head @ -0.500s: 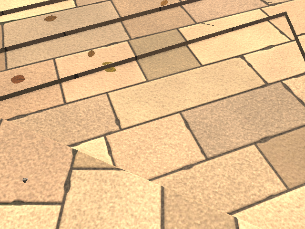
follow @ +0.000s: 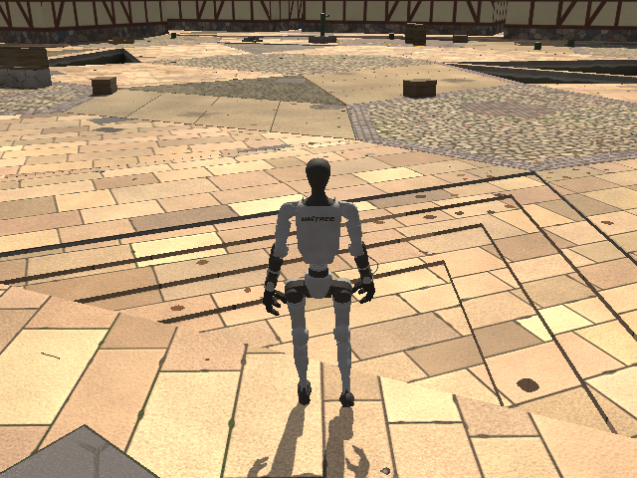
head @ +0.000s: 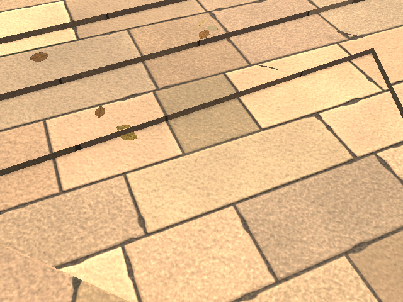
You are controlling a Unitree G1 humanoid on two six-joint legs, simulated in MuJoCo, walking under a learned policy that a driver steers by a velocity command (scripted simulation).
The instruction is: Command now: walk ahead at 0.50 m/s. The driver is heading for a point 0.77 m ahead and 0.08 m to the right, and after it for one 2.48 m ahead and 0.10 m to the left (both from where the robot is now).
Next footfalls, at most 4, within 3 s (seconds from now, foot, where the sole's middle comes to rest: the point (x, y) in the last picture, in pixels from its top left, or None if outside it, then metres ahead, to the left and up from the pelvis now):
0.36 right None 0.29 -0.13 -0.78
0.90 left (178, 284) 0.63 0.11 -0.93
1.40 right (251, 223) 0.89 -0.19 -0.93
1.98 left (212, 161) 1.23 -0.04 -0.93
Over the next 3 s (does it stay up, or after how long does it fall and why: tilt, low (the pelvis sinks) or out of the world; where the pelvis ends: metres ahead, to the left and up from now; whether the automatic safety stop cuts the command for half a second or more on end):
stays up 1.59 0.01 -0.14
